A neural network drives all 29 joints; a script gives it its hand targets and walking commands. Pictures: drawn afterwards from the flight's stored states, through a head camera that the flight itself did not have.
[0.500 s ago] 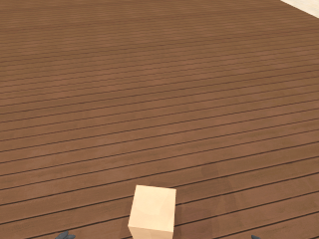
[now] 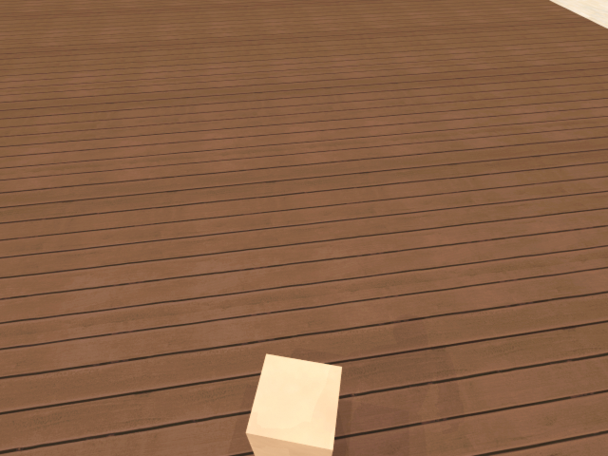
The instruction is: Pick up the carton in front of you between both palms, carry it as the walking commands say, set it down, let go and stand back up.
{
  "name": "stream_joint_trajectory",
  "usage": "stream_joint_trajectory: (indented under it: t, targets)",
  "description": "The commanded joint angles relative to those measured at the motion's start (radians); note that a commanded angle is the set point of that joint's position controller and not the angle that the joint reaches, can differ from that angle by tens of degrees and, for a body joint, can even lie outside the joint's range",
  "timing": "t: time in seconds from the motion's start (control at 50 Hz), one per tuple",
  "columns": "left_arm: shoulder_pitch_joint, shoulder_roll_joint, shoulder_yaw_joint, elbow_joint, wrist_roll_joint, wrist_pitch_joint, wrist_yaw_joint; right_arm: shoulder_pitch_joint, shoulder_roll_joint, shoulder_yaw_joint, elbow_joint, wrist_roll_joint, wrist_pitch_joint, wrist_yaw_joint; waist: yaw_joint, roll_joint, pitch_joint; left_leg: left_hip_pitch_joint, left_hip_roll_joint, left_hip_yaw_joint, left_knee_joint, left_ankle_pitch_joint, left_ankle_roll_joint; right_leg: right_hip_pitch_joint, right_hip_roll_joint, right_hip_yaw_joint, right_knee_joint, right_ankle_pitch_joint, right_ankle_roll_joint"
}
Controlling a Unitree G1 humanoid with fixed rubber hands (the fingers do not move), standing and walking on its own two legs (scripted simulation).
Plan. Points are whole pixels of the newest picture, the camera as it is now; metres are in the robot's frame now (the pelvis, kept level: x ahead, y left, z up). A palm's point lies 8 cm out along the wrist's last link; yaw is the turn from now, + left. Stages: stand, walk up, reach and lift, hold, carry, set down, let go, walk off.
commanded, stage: stand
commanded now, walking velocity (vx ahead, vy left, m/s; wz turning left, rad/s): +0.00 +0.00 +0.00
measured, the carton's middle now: (297, 413) +0.39 +0.03 -0.63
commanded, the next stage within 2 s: none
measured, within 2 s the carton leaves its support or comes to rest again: neither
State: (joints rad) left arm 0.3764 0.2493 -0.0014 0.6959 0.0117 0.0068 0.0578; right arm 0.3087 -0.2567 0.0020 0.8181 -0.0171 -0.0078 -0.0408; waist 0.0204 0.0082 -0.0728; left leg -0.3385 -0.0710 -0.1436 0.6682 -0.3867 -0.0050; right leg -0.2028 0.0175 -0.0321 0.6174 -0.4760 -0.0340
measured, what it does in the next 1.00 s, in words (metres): stands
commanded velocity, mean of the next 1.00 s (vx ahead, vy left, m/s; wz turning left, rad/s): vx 0.00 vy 0.00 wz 0.00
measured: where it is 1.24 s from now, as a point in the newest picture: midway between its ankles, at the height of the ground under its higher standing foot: outside the picture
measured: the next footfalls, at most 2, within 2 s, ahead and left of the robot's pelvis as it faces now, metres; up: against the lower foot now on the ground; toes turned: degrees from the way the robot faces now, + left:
none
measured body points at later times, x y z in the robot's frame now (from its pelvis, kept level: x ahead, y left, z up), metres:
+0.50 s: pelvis -0.02 +0.00 +0.01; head -0.01 +0.00 +0.46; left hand +0.00 +0.27 -0.12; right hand +0.04 -0.26 -0.13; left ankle -0.03 +0.13 -0.72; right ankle -0.10 -0.09 -0.72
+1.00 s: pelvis -0.03 +0.00 +0.01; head -0.02 +0.00 +0.46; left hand -0.05 +0.25 -0.14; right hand +0.01 -0.24 -0.14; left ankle -0.03 +0.13 -0.72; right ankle -0.10 -0.09 -0.72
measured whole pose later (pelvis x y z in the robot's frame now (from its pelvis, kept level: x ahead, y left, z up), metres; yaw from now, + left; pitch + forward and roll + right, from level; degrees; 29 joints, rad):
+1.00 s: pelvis -0.03 +0.00 +0.01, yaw +2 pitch +0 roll +0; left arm 0.40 0.22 -0.01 0.93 0.02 0.02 0.05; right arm 0.30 -0.20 0.02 1.00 -0.01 0.02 -0.04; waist 0.02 0.00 0.00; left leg -0.27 -0.08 -0.19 0.58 -0.30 -0.01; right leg -0.12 0.01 -0.07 0.53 -0.40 -0.04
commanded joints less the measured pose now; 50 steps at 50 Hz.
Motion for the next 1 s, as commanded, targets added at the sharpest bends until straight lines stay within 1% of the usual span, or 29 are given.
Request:
stream_joint_trajectory:
  t: [0.0, 0.2, 0.36, 0.56, 0.98]
  targets:
    - [0.048, 0.121, 0.033, -0.042, 0.002, -0.005, 0.004, 0.031, -0.107, -0.023, -0.040, -0.001, -0.003, -0.005, -0.002, -0.016, 0.033, 0.010, 0.076, -0.040, -0.051, 0.412, 0.035, 0.006, -0.107, 0.062, -0.074, 0.524, -0.014]
    - [0.065, 0.125, 0.032, -0.001, 0.004, 0.004, 0.001, 0.029, -0.111, -0.021, -0.009, -0.001, 0.008, -0.004, -0.002, -0.012, 0.066, 0.012, 0.073, -0.062, -0.082, 0.399, 0.040, 0.014, -0.104, 0.059, -0.109, 0.410, -0.023]
    - [0.078, 0.121, 0.029, 0.039, 0.005, 0.006, -0.002, 0.028, -0.105, -0.017, 0.021, 0.000, 0.013, -0.002, -0.002, -0.009, 0.086, 0.017, 0.071, -0.071, -0.106, 0.392, 0.041, 0.027, -0.106, 0.059, -0.138, 0.357, -0.027]
    - [0.091, 0.109, 0.023, 0.096, 0.007, 0.006, -0.005, 0.030, -0.090, -0.012, 0.066, 0.001, 0.017, -0.002, -0.001, -0.009, 0.106, 0.022, 0.071, -0.076, -0.125, 0.388, 0.040, 0.042, -0.111, 0.058, -0.162, 0.335, -0.030]
    - [0.106, 0.069, 0.017, 0.226, 0.007, 0.007, -0.003, 0.040, -0.042, -0.002, 0.162, 0.003, 0.024, -0.008, -0.002, -0.006, 0.134, 0.027, 0.074, -0.084, -0.151, 0.388, 0.036, 0.066, -0.114, 0.052, -0.190, 0.328, -0.033]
